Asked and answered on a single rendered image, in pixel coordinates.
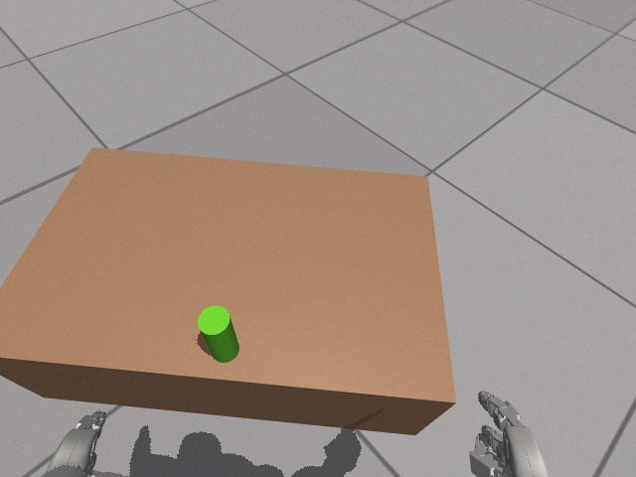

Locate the right robot hand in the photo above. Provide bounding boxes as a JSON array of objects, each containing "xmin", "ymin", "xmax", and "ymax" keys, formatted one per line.
[{"xmin": 469, "ymin": 391, "xmax": 550, "ymax": 477}]

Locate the can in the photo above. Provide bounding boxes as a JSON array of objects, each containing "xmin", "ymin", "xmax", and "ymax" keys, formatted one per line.
[{"xmin": 198, "ymin": 306, "xmax": 239, "ymax": 363}]

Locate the left robot hand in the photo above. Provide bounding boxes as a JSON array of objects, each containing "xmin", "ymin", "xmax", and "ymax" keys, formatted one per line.
[{"xmin": 47, "ymin": 410, "xmax": 130, "ymax": 477}]

